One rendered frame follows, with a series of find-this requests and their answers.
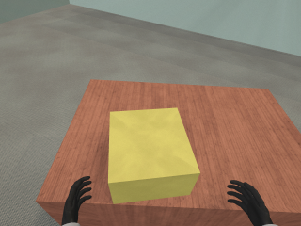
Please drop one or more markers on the robot right hand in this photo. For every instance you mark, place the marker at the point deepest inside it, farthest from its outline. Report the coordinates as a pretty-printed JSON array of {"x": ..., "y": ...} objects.
[{"x": 251, "y": 202}]

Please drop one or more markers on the robot left hand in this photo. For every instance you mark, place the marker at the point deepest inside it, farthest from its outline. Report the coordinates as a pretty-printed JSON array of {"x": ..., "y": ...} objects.
[{"x": 73, "y": 202}]

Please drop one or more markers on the pedestal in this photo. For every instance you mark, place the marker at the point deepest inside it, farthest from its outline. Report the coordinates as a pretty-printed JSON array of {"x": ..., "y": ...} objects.
[{"x": 235, "y": 133}]

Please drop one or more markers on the carton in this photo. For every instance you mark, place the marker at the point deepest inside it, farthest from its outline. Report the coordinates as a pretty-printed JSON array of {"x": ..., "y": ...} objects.
[{"x": 150, "y": 156}]

